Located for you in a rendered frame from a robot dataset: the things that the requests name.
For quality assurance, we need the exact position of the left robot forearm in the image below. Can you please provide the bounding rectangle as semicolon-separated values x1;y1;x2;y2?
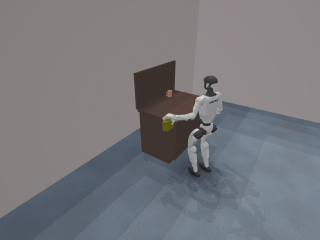
172;113;193;121

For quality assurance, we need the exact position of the left robot hand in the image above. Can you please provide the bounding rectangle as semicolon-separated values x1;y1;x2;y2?
162;113;175;125

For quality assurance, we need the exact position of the table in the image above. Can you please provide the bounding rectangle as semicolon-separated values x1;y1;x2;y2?
133;60;203;164

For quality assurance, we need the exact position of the sponge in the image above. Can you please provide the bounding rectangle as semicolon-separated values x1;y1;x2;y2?
162;119;174;132

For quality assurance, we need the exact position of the robot right foot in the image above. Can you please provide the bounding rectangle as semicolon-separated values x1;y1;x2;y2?
198;162;211;172

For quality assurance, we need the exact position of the right robot upper arm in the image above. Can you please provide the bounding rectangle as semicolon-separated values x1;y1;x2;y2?
215;92;223;113

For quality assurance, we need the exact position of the left robot upper arm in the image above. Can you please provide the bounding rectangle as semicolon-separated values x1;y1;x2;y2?
190;96;206;120

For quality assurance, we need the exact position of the humanoid robot head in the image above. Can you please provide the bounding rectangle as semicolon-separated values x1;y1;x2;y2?
203;75;218;97

